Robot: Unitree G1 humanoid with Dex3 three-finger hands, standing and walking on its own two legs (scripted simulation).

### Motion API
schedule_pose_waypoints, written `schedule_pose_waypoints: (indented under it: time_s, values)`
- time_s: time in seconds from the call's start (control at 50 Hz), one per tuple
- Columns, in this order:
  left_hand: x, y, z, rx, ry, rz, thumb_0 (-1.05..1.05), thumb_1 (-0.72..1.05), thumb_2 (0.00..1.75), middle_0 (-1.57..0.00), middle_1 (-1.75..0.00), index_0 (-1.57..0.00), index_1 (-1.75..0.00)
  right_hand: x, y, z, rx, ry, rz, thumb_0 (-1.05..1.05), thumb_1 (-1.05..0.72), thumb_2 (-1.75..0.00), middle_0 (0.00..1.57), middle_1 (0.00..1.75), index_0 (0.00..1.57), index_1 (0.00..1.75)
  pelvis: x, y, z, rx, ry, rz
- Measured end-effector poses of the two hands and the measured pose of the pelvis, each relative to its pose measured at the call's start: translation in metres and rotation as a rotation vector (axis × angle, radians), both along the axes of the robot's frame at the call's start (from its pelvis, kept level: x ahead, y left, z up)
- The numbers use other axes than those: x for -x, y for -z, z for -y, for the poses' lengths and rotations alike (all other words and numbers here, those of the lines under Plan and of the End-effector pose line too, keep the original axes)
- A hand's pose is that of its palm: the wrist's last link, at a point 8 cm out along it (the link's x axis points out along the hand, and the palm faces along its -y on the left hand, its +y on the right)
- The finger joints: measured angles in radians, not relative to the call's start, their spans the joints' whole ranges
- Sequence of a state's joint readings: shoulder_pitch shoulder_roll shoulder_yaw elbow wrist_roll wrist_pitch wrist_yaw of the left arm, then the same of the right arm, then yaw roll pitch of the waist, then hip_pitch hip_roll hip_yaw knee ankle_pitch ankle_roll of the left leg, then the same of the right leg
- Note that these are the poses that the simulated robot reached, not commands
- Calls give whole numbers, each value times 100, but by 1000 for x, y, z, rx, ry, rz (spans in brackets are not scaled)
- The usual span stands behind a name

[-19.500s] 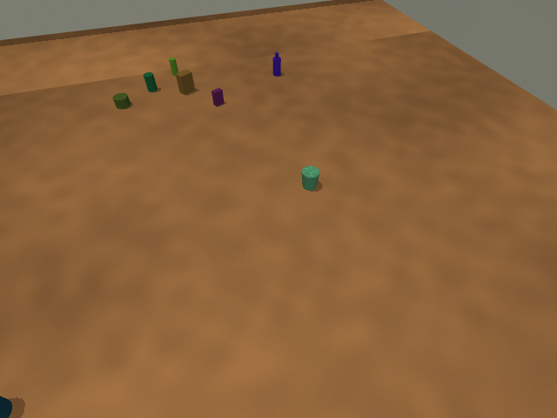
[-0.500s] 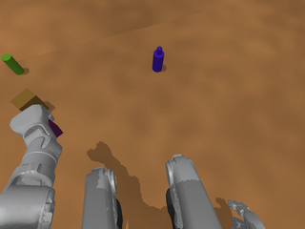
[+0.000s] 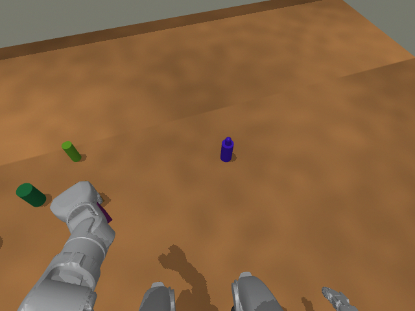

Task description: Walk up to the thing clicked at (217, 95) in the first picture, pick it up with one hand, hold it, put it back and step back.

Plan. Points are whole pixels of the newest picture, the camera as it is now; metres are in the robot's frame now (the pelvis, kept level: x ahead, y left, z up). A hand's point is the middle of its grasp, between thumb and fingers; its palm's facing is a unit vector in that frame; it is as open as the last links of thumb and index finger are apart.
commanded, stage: lift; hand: left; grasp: from above
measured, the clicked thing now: (90, 217) +0.37 +0.25 -0.11
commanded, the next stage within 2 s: hold in 0.40 s
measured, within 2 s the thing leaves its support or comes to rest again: neither
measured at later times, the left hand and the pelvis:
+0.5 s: hand (71, 200) +0.36 +0.24 +0.00, palm faces -0.35 -0.28 -0.89, open 6.9 cm; pelvis +0.03 +0.01 +0.08, yaw +0 degrees
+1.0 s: hand (64, 194) +0.35 +0.24 +0.04, palm faces -0.31 -0.29 -0.91, open 6.9 cm; pelvis +0.04 +0.01 +0.10, yaw +0 degrees
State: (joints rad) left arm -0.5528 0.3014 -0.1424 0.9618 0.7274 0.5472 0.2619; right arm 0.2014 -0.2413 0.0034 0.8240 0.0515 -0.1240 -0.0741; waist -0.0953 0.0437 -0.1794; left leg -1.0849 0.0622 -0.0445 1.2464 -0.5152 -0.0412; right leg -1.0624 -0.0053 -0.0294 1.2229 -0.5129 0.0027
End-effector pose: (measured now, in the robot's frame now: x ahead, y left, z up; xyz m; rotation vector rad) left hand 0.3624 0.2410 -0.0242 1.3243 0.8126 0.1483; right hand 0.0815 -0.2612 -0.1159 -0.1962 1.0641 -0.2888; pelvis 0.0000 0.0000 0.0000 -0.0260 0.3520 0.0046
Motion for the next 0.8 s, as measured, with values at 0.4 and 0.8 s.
schedule_pose_waypoints:
  time_s: [0.4,0.8]
  values:
    - [-4,-74,-6,11,1,-12,1,41,26,-93,-35,-94,-33,-4,-65,-12,-31,1,-28,1,-89,-89,20,30,21,30,-31,-69,-7,-18,0,139]
    - [0,-114,0,0,-10,21,1,41,26,-94,-33,-95,-32,-52,-93,-17,-76,-81,96,1,-90,-89,20,30,20,30,-38,-91,-8,-30,6,224]
